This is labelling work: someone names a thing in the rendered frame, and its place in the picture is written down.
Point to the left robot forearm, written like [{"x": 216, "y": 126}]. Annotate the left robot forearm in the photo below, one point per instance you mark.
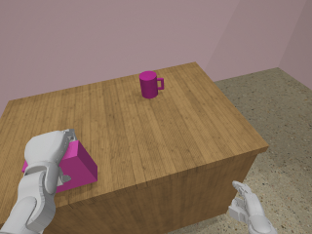
[{"x": 35, "y": 207}]

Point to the sponge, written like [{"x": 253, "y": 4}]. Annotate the sponge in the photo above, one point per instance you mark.
[{"x": 78, "y": 164}]

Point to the robot right hand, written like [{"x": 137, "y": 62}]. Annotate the robot right hand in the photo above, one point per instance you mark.
[{"x": 240, "y": 209}]

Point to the robot left hand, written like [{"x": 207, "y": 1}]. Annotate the robot left hand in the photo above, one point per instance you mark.
[{"x": 50, "y": 147}]

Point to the table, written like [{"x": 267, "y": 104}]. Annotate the table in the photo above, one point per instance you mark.
[{"x": 163, "y": 163}]

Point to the right robot forearm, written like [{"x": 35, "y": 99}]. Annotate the right robot forearm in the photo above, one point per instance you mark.
[{"x": 259, "y": 224}]

